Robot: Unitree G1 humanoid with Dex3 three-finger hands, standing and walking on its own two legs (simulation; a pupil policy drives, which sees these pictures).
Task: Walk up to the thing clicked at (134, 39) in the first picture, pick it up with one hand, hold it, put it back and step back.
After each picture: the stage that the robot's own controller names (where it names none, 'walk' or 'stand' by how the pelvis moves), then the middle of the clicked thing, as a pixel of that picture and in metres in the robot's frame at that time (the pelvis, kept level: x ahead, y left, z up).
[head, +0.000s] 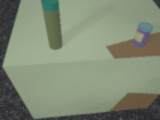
stand; (141, 35) +0.66 -0.30 -0.03
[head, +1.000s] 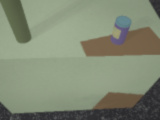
sink last; (120, 30) +0.60 -0.16 +0.00
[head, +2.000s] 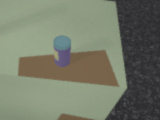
rise first; (62, 51) +0.47 +0.12 +0.00
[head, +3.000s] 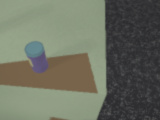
stand; (37, 57) +0.44 +0.19 +0.00
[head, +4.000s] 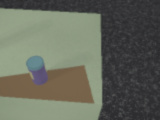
stand; (37, 70) +0.43 +0.20 -0.04
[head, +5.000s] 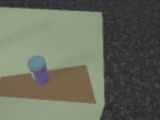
stand; (39, 70) +0.42 +0.19 -0.04
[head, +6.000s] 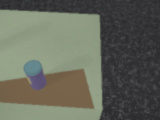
stand; (35, 75) +0.40 +0.20 -0.04
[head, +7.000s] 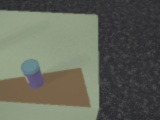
stand; (33, 74) +0.41 +0.21 -0.04
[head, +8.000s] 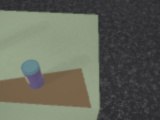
stand; (33, 74) +0.41 +0.21 -0.04
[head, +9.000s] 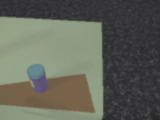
rise first; (38, 79) +0.40 +0.20 -0.04
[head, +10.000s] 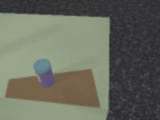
go down; (45, 73) +0.42 +0.19 -0.03
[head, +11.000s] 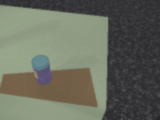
go down; (42, 70) +0.43 +0.18 -0.03
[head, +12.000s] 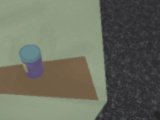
go down; (32, 62) +0.41 +0.17 +0.01
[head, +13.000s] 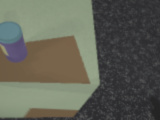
close in; (13, 43) +0.44 +0.19 +0.05
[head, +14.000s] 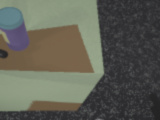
close in; (14, 30) +0.46 +0.18 +0.07
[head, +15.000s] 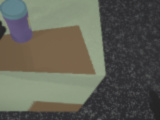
close; (18, 22) +0.49 +0.17 +0.07
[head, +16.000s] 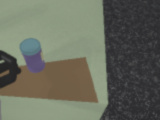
go down; (33, 56) +0.43 +0.18 +0.03
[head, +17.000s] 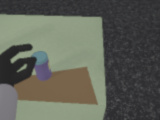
close; (41, 66) +0.46 +0.18 +0.00
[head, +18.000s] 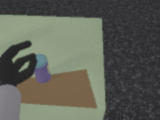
stand; (41, 69) +0.45 +0.19 -0.02
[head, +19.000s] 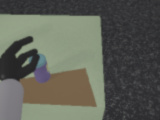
stand; (40, 68) +0.45 +0.18 -0.02
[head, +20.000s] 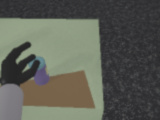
stand; (39, 71) +0.45 +0.19 -0.02
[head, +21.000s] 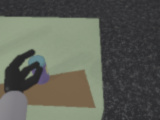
stand; (39, 70) +0.45 +0.19 -0.02
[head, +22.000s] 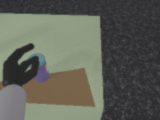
stand; (39, 68) +0.45 +0.19 -0.03
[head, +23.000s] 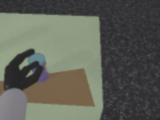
stand; (39, 68) +0.45 +0.19 -0.03
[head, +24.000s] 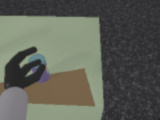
stand; (39, 69) +0.45 +0.19 -0.02
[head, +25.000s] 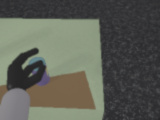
stand; (39, 71) +0.44 +0.19 -0.02
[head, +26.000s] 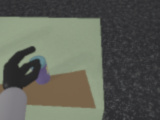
stand; (40, 70) +0.45 +0.19 -0.03
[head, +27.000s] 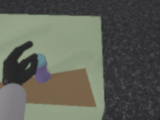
stand; (40, 68) +0.45 +0.19 -0.03
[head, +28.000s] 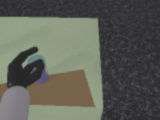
stand; (39, 70) +0.45 +0.19 -0.03
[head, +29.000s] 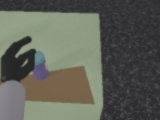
stand; (38, 66) +0.46 +0.19 -0.02
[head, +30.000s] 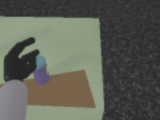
stand; (39, 70) +0.45 +0.19 -0.02
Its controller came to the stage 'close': yes
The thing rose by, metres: 0.00
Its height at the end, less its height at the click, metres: +0.00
